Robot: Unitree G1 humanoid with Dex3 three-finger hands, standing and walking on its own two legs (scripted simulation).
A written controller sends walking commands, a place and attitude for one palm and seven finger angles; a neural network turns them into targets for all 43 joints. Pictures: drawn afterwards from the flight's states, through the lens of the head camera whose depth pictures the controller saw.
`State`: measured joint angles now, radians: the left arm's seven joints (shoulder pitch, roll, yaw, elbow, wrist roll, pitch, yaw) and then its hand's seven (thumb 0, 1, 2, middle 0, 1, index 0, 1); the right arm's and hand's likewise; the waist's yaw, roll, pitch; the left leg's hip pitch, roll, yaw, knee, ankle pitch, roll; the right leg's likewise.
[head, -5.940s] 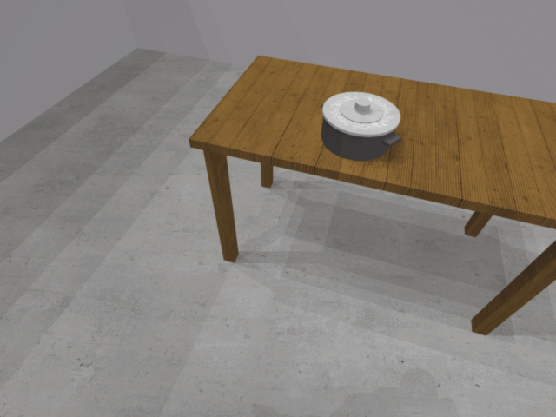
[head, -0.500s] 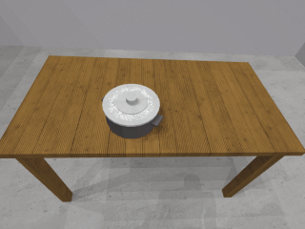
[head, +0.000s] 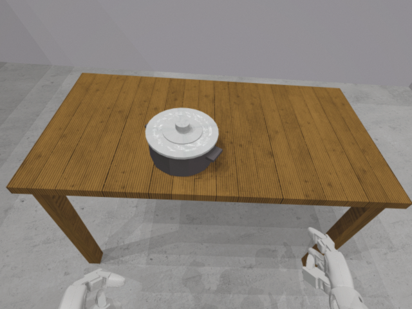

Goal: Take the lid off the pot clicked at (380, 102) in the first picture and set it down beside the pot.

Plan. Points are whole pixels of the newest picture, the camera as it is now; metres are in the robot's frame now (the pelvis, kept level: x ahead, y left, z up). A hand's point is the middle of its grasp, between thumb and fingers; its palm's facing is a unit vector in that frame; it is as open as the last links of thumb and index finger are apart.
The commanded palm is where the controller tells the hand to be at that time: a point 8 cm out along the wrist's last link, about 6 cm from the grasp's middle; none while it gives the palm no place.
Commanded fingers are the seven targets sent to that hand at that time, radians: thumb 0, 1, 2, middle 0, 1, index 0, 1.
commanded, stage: lift the closed hand beside the body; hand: left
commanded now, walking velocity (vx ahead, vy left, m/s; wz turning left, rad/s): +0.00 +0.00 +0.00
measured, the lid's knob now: (182, 124) +0.58 +0.12 +0.00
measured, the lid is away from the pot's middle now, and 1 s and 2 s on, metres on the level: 0.00 0.00 0.00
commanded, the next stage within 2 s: raise the hand higher, near the body in 0.16 s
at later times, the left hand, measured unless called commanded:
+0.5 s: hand (95, 295) +0.14 +0.21 -0.03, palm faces +0.22 -0.90 -0.38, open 3.1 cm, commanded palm +0.10 +0.26 +0.01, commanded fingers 0.00 0.90 0.90 -1.30 -1.50 -1.30 -1.50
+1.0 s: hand (85, 248) +0.19 +0.22 +0.07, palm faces +0.28 -0.88 -0.38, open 3.1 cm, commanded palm +0.15 +0.26 +0.11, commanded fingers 0.00 0.90 0.90 -1.30 -1.50 -1.30 -1.50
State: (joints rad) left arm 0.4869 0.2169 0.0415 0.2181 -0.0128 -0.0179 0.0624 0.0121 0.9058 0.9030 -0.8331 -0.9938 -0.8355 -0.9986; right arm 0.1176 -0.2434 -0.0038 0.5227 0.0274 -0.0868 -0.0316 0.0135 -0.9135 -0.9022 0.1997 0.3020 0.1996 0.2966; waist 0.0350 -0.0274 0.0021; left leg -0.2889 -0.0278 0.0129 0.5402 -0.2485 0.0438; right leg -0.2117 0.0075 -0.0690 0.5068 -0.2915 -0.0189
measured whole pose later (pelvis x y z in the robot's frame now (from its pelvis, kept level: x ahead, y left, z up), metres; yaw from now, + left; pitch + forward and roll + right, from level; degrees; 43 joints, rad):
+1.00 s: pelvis +0.03 -0.01 +0.01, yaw -1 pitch -3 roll +0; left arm 0.62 0.29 0.16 -0.28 -0.04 -0.04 0.09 0.02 0.89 0.90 -1.29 -1.50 -1.29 -1.50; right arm 0.16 -0.20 0.02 0.59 0.00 -0.07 -0.06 0.01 -0.91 -0.90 0.20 0.30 0.20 0.30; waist 0.07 0.05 0.03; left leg -0.11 -0.02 0.02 0.41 -0.24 0.03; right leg -0.04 0.02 -0.06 0.37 -0.28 -0.03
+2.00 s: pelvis +0.00 +0.01 +0.01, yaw +0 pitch -2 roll -1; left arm 0.07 0.54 -0.06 -0.03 0.83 0.11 -0.12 0.00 -0.10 1.27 -0.89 -0.28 -0.89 -0.28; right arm 0.10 -0.26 0.02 0.62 0.04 0.13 0.01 0.01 -0.91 -0.90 0.20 0.30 0.20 0.30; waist 0.06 0.12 0.04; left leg -0.18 -0.04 0.02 0.39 -0.17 0.06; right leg -0.12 0.00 -0.06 0.37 -0.22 -0.01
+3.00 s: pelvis +0.02 +0.00 +0.01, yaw +0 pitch +3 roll +0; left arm -0.44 0.46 -0.26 0.31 0.86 0.22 -0.18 0.00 -0.26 1.34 -0.83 -0.08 -0.83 -0.08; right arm 0.11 -0.28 0.02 0.64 0.07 0.16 0.02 0.01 -0.91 -0.90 0.20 0.30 0.20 0.30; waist 0.00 0.10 0.01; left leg -0.26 -0.05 0.02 0.44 -0.22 0.05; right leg -0.20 -0.01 -0.06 0.45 -0.29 -0.02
